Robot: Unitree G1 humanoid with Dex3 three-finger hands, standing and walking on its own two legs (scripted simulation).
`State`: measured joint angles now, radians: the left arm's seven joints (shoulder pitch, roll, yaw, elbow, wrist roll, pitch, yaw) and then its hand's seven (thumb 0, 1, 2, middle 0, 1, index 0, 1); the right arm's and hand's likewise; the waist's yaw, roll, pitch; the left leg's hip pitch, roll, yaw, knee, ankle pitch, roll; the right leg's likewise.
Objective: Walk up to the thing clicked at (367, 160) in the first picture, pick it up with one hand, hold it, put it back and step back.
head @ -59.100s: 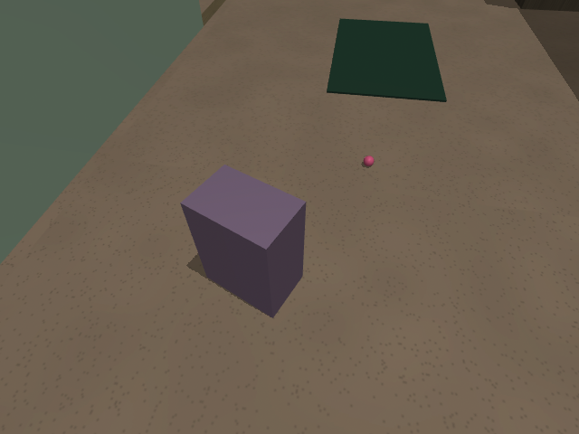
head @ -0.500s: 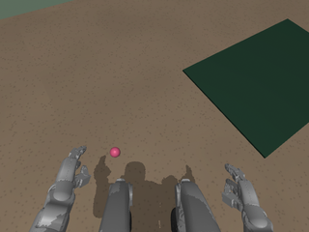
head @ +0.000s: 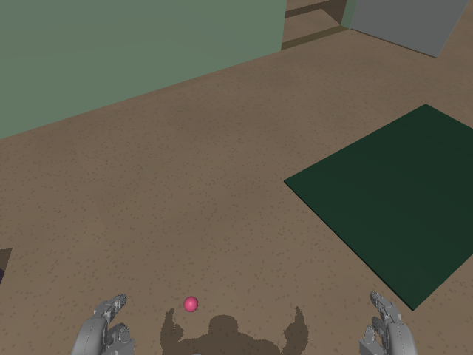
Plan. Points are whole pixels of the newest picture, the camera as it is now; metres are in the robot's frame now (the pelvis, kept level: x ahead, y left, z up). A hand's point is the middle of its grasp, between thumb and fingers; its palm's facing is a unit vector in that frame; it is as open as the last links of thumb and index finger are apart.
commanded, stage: home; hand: left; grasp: from above
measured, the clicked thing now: (190, 304) +0.42 +0.18 -0.68
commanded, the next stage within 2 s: stand in 2.00 s
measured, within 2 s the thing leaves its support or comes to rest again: neither
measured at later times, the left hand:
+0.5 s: hand (133, 351) +0.16 +0.18 -0.04, palm faces +0.05 -0.98 -0.21, open 7.4 cm
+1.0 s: hand (133, 353) +0.16 +0.17 -0.04, palm faces +0.04 -0.98 -0.20, open 7.4 cm
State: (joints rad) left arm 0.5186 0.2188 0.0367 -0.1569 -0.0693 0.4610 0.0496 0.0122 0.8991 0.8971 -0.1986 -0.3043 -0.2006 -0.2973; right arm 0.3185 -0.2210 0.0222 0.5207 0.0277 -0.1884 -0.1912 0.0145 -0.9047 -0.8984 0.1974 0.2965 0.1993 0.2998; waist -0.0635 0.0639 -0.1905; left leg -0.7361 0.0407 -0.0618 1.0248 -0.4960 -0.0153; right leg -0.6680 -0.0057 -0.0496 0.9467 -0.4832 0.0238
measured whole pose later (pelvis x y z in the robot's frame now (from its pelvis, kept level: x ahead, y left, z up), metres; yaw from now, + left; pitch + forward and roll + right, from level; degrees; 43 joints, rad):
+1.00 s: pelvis +0.00 +0.00 +0.00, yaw +0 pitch +10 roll -3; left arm 0.50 0.22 0.03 -0.13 -0.05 0.46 0.02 0.01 0.90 0.90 -0.20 -0.30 -0.20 -0.30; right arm 0.28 -0.22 0.03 0.54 0.01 -0.24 -0.18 0.02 -0.90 -0.90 0.20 0.30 0.20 0.30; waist -0.04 0.05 -0.16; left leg -0.70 0.04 -0.06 1.01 -0.49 -0.02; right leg -0.64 -0.01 -0.05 0.95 -0.48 0.02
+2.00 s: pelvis +0.00 +0.00 +0.00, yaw +0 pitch +11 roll -3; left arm 0.51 0.23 0.03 -0.16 -0.06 0.47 0.02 0.01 0.90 0.90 -0.20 -0.30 -0.20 -0.30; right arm 0.29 -0.22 0.02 0.53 0.01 -0.23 -0.18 0.02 -0.90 -0.90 0.20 0.30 0.20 0.30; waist -0.04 0.05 -0.16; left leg -0.71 0.04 -0.06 1.03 -0.50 -0.02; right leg -0.65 -0.01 -0.05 0.96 -0.50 0.02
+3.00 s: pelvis -0.01 +0.00 +0.07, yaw +1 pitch -4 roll +0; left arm 0.17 0.29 0.03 1.11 0.03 0.00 0.03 0.01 0.90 0.90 -0.20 -0.30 -0.20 -0.30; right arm 0.15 -0.29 -0.04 1.11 -0.02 0.00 -0.02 0.01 -0.91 -0.90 0.20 0.30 0.20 0.30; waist 0.01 0.02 0.06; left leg -0.13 0.00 -0.03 0.40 -0.20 -0.01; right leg -0.10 -0.04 -0.03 0.39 -0.22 0.03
